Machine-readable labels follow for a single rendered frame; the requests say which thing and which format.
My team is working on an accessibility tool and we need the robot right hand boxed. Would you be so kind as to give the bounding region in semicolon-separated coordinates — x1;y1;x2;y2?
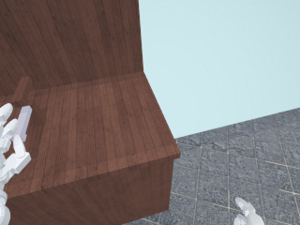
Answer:
233;197;264;225

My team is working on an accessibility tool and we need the tap lever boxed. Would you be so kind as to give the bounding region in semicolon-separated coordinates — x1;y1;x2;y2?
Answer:
11;105;32;142

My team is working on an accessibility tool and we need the robot left hand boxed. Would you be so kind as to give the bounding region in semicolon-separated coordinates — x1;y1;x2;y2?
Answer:
0;103;31;190

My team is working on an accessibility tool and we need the left robot forearm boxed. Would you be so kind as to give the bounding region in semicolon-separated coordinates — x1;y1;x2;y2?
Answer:
0;189;10;225

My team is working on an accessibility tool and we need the counter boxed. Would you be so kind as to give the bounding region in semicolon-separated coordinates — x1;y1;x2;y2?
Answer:
0;0;181;225

